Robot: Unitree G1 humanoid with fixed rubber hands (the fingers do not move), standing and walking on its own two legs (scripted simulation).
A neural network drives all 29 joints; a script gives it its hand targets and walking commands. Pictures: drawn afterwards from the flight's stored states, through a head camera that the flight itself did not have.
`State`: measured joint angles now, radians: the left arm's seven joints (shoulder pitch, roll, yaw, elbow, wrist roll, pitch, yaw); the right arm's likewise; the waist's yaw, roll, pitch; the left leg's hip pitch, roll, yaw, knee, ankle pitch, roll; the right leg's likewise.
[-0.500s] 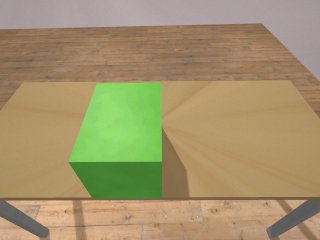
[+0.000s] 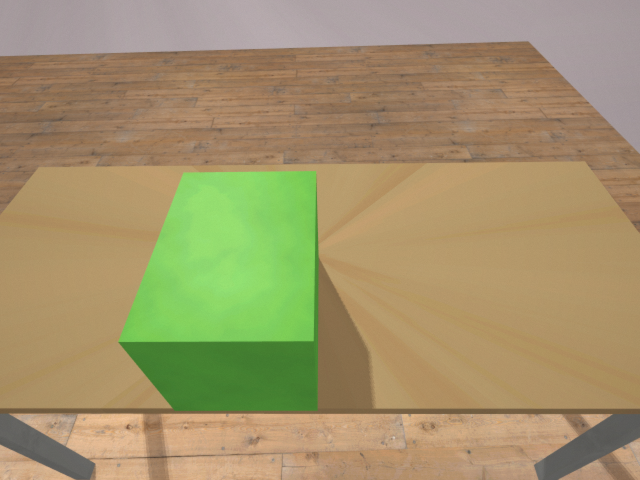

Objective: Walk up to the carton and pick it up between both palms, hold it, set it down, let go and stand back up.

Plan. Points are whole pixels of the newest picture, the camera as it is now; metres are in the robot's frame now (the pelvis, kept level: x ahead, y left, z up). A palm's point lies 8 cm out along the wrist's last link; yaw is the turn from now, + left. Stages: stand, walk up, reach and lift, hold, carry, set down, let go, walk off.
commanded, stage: walk up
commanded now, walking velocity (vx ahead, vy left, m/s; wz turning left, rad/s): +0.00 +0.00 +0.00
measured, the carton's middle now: (247, 286) +0.41 +0.12 -0.02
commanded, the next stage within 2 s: none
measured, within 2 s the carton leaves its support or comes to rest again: neither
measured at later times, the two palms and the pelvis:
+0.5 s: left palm out of the picture -0.04 +0.34 -0.17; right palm out of the picture +0.02 -0.16 -0.13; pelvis -0.05 +0.08 -0.01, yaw +0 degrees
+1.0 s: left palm out of the picture -0.11 +0.26 -0.12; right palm out of the picture -0.12 -0.18 -0.15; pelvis -0.10 +0.04 +0.01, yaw +0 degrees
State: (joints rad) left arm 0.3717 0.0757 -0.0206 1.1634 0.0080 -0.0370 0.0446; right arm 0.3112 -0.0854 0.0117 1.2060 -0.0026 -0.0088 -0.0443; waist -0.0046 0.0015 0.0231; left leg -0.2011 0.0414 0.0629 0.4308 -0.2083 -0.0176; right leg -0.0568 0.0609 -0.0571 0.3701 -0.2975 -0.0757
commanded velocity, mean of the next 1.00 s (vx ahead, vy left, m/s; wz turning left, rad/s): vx -0.10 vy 0.00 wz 0.00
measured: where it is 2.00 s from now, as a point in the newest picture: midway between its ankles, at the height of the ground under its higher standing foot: outside the picture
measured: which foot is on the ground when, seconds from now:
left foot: down 0.00-0.06, up 0.08-0.40, down 0.42-0.90, up 0.92-1.00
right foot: down 0.00-0.42, up 0.44-0.86, down 0.88-1.00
